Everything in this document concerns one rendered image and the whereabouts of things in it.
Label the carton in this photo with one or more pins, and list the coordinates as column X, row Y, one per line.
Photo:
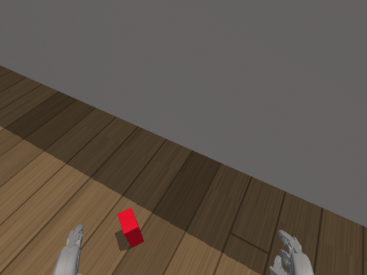
column 130, row 227

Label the right robot hand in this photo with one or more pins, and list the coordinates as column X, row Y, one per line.
column 295, row 260

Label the left robot hand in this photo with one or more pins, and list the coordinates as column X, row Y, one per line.
column 69, row 257

